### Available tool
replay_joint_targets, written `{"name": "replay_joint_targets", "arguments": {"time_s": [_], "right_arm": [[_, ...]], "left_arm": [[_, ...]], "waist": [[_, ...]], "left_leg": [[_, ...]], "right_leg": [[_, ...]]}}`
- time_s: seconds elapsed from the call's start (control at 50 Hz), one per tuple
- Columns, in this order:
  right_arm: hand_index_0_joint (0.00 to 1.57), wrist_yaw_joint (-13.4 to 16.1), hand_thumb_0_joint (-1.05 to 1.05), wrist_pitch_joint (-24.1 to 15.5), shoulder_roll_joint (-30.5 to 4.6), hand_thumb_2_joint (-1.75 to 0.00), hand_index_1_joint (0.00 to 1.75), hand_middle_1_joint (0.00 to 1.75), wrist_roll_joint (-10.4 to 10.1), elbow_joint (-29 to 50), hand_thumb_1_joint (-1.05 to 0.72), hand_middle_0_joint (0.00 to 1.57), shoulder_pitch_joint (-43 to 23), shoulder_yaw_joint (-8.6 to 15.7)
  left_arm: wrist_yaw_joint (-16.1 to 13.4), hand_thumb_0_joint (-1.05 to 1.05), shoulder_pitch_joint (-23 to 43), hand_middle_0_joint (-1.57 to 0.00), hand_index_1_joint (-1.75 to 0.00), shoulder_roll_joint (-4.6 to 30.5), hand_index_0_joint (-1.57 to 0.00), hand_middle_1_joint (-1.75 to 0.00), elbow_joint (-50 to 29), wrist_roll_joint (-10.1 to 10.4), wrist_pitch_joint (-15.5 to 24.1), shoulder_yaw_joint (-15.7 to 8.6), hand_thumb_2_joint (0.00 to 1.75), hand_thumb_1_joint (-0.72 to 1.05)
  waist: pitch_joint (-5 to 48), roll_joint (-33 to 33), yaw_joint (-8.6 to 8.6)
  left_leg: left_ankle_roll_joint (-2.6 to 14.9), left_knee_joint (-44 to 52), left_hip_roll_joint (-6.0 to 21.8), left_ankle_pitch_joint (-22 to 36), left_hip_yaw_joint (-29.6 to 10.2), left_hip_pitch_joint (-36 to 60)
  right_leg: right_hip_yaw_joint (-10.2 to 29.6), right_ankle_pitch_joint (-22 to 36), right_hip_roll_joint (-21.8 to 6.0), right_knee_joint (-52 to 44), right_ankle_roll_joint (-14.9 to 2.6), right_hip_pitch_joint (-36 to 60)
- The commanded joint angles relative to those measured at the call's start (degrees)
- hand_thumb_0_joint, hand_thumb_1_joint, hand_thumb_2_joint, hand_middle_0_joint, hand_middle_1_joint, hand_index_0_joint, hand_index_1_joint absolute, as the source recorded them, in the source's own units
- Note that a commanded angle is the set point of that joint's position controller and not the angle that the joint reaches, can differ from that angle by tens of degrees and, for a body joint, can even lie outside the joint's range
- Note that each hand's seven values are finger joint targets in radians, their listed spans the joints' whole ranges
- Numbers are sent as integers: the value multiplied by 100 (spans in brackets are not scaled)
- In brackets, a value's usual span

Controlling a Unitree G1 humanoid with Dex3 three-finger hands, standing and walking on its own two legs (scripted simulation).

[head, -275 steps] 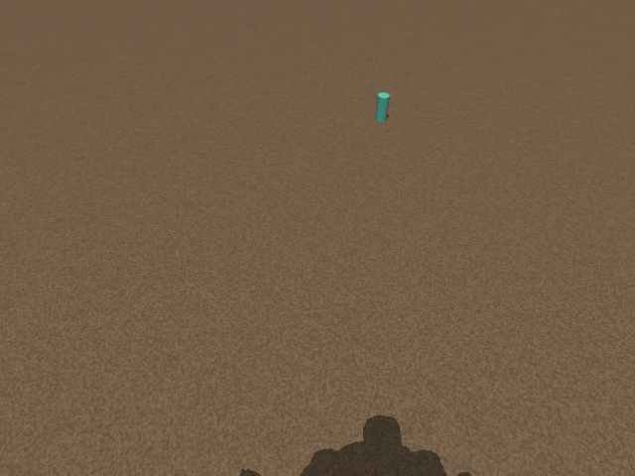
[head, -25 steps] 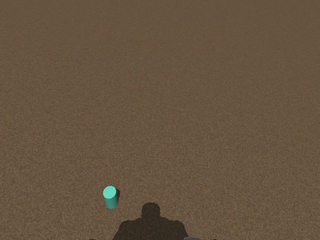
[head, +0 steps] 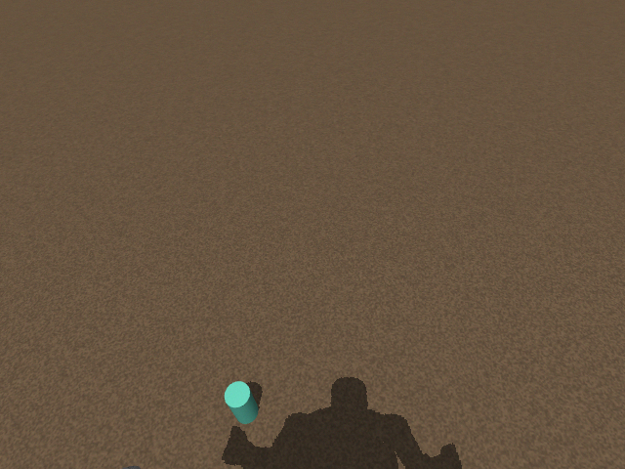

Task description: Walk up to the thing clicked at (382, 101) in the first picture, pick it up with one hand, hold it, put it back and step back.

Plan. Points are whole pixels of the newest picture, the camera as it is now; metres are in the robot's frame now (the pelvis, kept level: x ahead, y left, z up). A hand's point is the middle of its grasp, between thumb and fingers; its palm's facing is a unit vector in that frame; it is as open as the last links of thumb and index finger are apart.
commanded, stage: walk up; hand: left
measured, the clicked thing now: (242, 403) +0.42 +0.26 -0.69
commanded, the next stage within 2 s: stand in 1.64 s
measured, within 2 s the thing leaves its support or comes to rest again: neither
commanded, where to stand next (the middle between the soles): +0.09 +0.00 m, yaw +2 degrees
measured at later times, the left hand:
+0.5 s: hand out of the picture +0.06 +0.25 -0.15, palm faces +0.00 -0.95 -0.32, open 7.4 cm
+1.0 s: hand out of the picture +0.14 +0.24 -0.14, palm faces +0.01 -0.95 -0.32, open 7.4 cm
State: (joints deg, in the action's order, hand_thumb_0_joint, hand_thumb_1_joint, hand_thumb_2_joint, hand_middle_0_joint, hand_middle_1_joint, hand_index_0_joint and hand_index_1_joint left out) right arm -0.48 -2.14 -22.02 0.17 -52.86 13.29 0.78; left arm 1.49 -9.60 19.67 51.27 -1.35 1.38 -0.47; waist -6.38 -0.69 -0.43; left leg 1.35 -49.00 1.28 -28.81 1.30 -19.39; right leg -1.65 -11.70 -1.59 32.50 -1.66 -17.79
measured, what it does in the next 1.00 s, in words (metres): steps on the spot: left foot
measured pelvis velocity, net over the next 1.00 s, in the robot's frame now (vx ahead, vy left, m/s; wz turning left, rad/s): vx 0.04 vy -0.01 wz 0.03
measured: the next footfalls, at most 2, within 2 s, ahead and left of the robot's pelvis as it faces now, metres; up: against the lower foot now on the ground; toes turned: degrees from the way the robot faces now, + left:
left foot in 0.10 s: +0.08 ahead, +0.14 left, +0.00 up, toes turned +2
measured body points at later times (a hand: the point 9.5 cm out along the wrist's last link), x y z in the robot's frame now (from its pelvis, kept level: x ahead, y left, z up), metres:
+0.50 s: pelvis +0.03 +0.00 +0.01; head +0.04 +0.00 +0.46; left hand +0.07 +0.30 -0.13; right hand +0.12 -0.31 -0.12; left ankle +0.05 +0.14 -0.73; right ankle +0.05 -0.12 -0.73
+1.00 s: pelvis +0.04 -0.01 +0.02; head +0.05 -0.01 +0.47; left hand +0.14 +0.29 -0.11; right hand +0.14 -0.31 -0.11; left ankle +0.05 +0.14 -0.73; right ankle +0.05 -0.12 -0.73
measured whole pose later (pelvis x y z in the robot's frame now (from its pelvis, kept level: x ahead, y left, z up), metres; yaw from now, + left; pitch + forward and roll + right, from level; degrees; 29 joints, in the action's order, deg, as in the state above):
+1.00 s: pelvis +0.04 -0.01 +0.02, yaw +2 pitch -2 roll +0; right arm 0.2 -1.8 -20.9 0.6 -64.7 5.1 -0.4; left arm 1.4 -3.1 19.8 64.0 -0.6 -0.3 -0.9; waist -3.1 0.3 0.2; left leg -2.1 -20.8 2.5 -10.5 -0.2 -8.0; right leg -3.0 -11.0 -0.8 21.1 -0.2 -7.8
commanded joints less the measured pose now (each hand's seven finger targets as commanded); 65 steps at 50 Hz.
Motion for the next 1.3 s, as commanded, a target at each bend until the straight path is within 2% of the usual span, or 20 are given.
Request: {"name": "replay_joint_targets", "arguments": {"time_s": [0.0, 0.04, 0.06, 0.08, 0.1, 0.12, 0.14, 0.16, 0.18, 0.2, 0.24, 0.26, 0.32, 0.34, 0.38, 0.46, 0.56, 0.92, 1.0, 1.28], "right_arm": [[20, 113, 0, -144, -998, -90, 30, 30, 37, -15, -90, 20, 521, 311], [20, 157, 0, -191, -973, -90, 30, 30, 64, -233, -90, 20, 721, 337], [20, 190, 0, -212, -1019, -90, 30, 30, 88, -276, -90, 20, 723, 358], [20, 220, 0, -236, -1250, -90, 30, 30, 154, -245, -90, 20, 641, 407], [20, 232, 0, -269, -1507, -90, 30, 30, 186, -97, -90, 20, 173, 423], [20, 228, 0, -255, -1844, -90, 30, 30, 128, 25, -90, 20, -263, 478], [20, 206, 0, -225, -1827, -90, 30, 30, 134, 40, -90, 20, -594, 479], [20, 199, 0, -213, -1644, -90, 30, 30, 140, 43, -90, 20, -752, 411], [20, 186, 0, -224, -1453, -90, 30, 30, 134, -18, -90, 20, -735, 335], [20, 174, 0, -227, -1369, -90, 30, 30, 112, -30, -90, 20, -772, 298], [20, 125, 0, -209, -1304, -90, 30, 30, 49, -132, -90, 20, -657, 267], [20, 120, 0, -185, -1256, -90, 30, 30, 37, -186, -90, 20, -555, 247], [20, 102, 0, -101, -1259, -90, 30, 30, 39, -303, -90, 20, -583, 246], [20, 101, 0, -91, -1294, -90, 30, 30, 53, -334, -90, 20, -656, 251], [20, 89, 0, -98, -1250, -90, 30, 30, 33, -385, -90, 20, -718, 220], [20, 105, 0, -129, -1145, -90, 30, 30, -8, -555, -90, 20, -565, 175], [20, 139, 0, -116, -1155, -90, 30, 30, -24, -651, -90, 20, -739, 169], [20, 149, 0, -85, -1104, -90, 30, 30, 34, -856, -90, 20, -1077, 124], [20, 156, 0, -92, -1097, -90, 30, 30, 40, -862, -90, 20, -997, 118], [20, 164, 0, -69, -1091, -90, 30, 30, 55, -903, -90, 20, -888, 122]], "left_arm": [[-112, 0, 13, -20, -30, 1538, -20, -30, -301, -14, 20, -453, 90, 90], [-83, 0, 323, -20, -30, 1470, -20, -30, -323, 71, -74, -435, 90, 90], [-71, 0, 335, -20, -30, 1297, -20, -30, -331, 114, -112, -371, 90, 90], [-58, 0, 389, -20, -30, 1054, -20, -30, -351, 160, -137, -279, 90, 90], [-48, 0, 227, -20, -30, 902, -20, -30, -275, 211, -193, -239, 90, 90], [-78, 0, 114, -20, -30, 1233, -20, -30, -74, 171, -255, -349, 90, 90], [-80, 0, 53, -20, -30, 1415, -20, -30, 68, 143, -271, -421, 90, 90], [-46, 0, -21, -20, -30, 1399, -20, -30, 127, 118, -239, -428, 90, 90], [-13, 0, -34, -20, -30, 1273, -20, -30, 248, 135, -222, -399, 90, 90], [-7, 0, -131, -20, -30, 1245, -20, -30, 345, 140, -182, -390, 90, 90], [-32, 0, -68, -20, -30, 1280, -20, -30, 460, 100, -109, -384, 90, 90], [-52, 0, 59, -20, -30, 1328, -20, -30, 509, 77, -82, -376, 90, 90], [-25, 0, 421, -20, -30, 1382, -20, -30, 514, 73, -82, -297, 90, 90], [-12, 0, 431, -20, -30, 1371, -20, -30, 555, 94, -93, -288, 90, 90], [-21, 0, 362, -20, -30, 1368, -20, -30, 680, 94, -60, -272, 90, 90], [-50, 0, 531, -20, -30, 1421, -20, -30, 767, 92, 22, -271, 90, 90], [-94, 0, 444, -20, -30, 1332, -20, -30, 916, 140, 23, -279, 90, 90], [-96, 0, 817, -20, -30, 1258, -20, -30, 980, 94, -62, -305, 90, 90], [-91, 0, 837, -20, -30, 1255, -20, -30, 962, 99, -61, -325, 90, 90], [-80, 0, 792, -20, -30, 1221, -20, -30, 963, 91, -90, -346, 90, 90]], "waist": [[724, 1079, -38], [780, 854, 165], [778, 611, 190], [741, 47, 207], [526, -521, -7], [313, -758, -12], [-25, -677, -111], [-5, -616, -215], [25, -684, -214], [132, -781, -273], [534, -636, -217], [692, -541, -117], [450, -373, 37], [360, -350, 25], [400, -142, -6], [740, 390, 105], [977, 377, 19], [855, 39, -5], [959, 46, 0], [755, 91, 35]], "left_leg": [[-89, 1115, -68, 719, 119, 235], [-106, 2059, -178, 1707, 279, 979], [-89, 2386, -82, 2084, 90, 1310], [61, 2727, 502, 2013, -764, 1371], [345, 3362, 1325, 1099, -2066, 1022], [895, 3743, 1926, 8, -2598, -19], [1019, 3762, 1870, -443, -2410, -690], [856, 3577, 1569, -333, -1926, -604], [597, 3448, 1200, -47, -1432, -384], [408, 3248, 1050, 432, -1213, -197], [196, 2791, 854, 1186, -941, 54], [132, 2734, 752, 1259, -848, 84], [28, 2999, 481, 155, -756, 338], [33, 2988, 489, 116, -789, 414], [85, 2843, 519, 593, -785, 558], [36, 2620, 461, 1928, -523, 1056], [39, 2604, 567, 2948, -517, 1205], [-21, 3115, 598, 2657, -521, 1110], [-36, 3121, 601, 2773, -485, 1205], [-33, 3239, 556, 2309, -519, 1076]], "right_leg": [[1063, 717, -1016, -1022, -985, 336], [797, 108, -900, -570, -768, -109], [757, -197, -841, -396, -574, -422], [601, -473, -625, -72, -288, -771], [458, -1055, -171, 276, -33, -1005], [319, -1512, -104, 891, 43, -338], [473, -1459, -273, 1114, 29, 131], [453, -1350, -279, 769, -21, 272], [424, -1106, -249, 327, -40, 274], [354, -644, -222, -135, -43, 409], [438, -41, -239, -693, -53, 915], [582, 56, -318, -783, -77, 1062], [872, -1358, -470, -1191, -88, 336], [855, -1509, -453, -1270, -75, 185], [844, -1239, -500, -1426, -89, 246], [904, -135, -685, -1533, -120, 504], [575, 1147, -630, -1328, -49, 960], [459, 737, -589, -1531, 38, 1229], [480, 799, -598, -1523, 21, 1283], [514, 330, -547, -1629, 19, 1182]]}}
